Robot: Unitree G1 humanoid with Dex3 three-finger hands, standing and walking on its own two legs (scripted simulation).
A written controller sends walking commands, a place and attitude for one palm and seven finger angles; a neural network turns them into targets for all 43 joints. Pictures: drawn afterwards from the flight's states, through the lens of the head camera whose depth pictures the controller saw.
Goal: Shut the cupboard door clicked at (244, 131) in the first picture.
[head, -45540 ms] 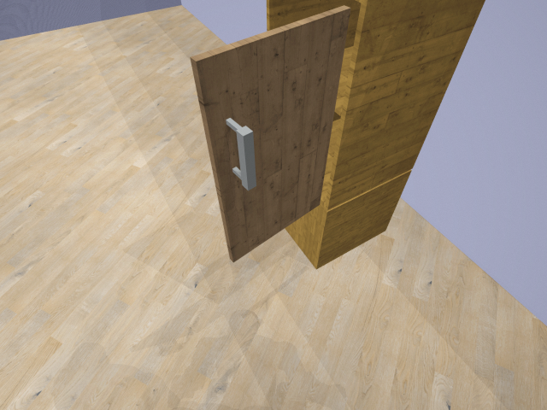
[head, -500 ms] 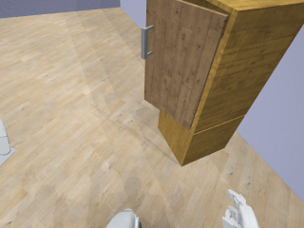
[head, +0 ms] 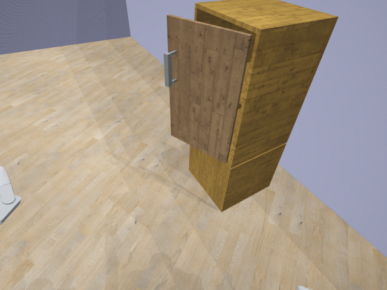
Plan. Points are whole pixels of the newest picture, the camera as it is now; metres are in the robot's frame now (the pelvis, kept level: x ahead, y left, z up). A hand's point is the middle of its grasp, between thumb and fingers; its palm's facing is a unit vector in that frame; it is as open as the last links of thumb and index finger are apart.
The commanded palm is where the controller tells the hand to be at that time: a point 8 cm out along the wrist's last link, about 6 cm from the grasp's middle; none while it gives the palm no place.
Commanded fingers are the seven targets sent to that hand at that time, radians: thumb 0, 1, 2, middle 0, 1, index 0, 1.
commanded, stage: stop stepping back and stand still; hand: left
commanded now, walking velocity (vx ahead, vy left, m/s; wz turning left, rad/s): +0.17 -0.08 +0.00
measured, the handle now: (171, 68) +0.94 +0.15 +0.06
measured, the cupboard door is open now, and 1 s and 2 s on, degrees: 23 23 23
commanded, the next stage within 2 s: let the arm hang, fingers relaxed in 0.30 s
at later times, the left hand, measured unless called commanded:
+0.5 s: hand (57, 226) +0.23 +0.28 +0.04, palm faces +0.26 -0.84 -0.47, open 7.4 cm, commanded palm none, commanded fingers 0.00 0.90 0.90 -0.20 -0.30 -0.20 -0.30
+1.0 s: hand out of the picture -0.04 +0.23 -0.17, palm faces +0.05 -0.97 -0.22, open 7.2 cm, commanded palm none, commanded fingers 0.00 0.90 0.90 -0.20 -0.30 -0.20 -0.30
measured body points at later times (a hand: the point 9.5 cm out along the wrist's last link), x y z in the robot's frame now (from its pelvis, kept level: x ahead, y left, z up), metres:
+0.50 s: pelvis +0.02 +0.03 -0.01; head +0.02 +0.00 +0.44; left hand +0.21 +0.33 +0.07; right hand +0.19 -0.20 -0.12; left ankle +0.04 +0.15 -0.74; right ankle -0.03 -0.07 -0.74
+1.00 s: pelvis +0.01 +0.04 +0.00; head +0.02 +0.05 +0.45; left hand -0.04 +0.28 -0.15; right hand +0.01 -0.18 -0.16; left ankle +0.03 +0.15 -0.74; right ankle -0.03 -0.07 -0.74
